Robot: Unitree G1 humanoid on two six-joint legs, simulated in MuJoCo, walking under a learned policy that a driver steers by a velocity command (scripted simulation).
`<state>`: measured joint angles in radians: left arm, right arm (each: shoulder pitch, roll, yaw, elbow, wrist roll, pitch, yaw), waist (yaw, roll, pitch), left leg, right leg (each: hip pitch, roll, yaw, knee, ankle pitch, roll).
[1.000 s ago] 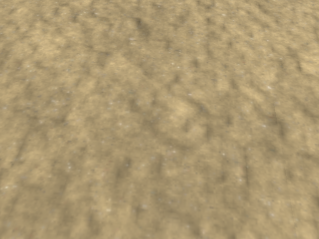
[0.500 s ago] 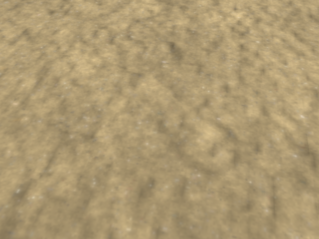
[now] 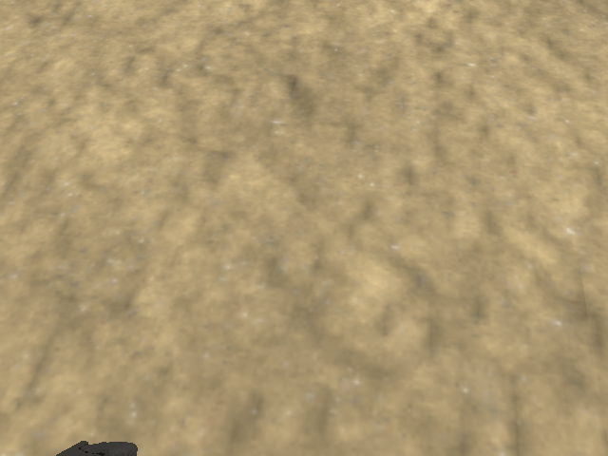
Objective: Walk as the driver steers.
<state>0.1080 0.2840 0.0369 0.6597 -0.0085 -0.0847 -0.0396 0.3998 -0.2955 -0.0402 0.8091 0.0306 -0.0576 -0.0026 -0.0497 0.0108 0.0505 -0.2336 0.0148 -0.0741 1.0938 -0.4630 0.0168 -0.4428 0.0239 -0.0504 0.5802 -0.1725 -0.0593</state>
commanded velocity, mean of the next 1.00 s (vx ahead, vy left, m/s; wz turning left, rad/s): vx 0.49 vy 0.00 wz -0.23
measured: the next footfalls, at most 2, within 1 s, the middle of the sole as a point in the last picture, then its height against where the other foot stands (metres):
left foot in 0.46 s outside the picture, level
right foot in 1.00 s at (366, 347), level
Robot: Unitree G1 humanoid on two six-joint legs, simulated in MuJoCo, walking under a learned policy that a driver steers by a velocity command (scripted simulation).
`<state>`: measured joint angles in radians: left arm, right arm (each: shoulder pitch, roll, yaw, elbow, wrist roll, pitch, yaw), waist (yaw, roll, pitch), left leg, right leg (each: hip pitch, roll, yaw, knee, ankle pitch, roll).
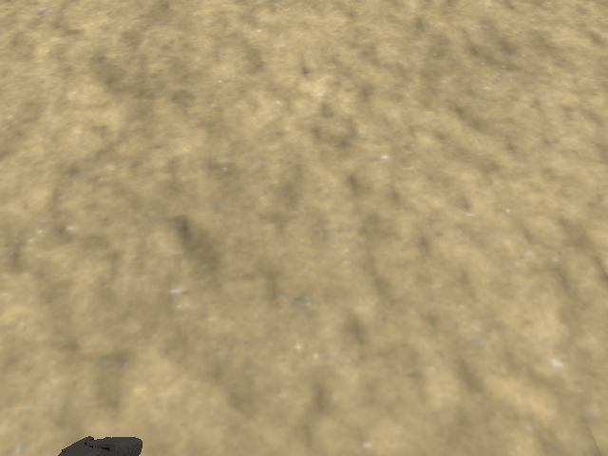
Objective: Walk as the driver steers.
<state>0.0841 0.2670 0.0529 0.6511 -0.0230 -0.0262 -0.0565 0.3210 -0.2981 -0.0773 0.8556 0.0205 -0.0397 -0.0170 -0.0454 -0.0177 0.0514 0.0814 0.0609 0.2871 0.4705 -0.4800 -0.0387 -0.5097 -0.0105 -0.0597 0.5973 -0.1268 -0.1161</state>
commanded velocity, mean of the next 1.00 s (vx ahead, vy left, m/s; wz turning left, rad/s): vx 0.50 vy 0.00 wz -0.42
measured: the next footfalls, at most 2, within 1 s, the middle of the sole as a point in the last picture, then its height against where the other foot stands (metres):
left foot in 0.48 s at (282, 444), level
right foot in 0.96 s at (435, 375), level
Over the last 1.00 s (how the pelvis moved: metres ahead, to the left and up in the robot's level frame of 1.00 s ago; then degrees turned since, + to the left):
0.55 -0.01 -0.01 -17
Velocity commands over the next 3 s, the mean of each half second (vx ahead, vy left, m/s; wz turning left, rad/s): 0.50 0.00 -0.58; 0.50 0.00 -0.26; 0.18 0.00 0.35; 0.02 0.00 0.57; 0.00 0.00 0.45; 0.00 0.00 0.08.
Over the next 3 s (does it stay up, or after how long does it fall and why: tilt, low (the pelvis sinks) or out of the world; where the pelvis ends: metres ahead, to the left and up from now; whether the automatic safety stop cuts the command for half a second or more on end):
stays up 0.68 -0.19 0.02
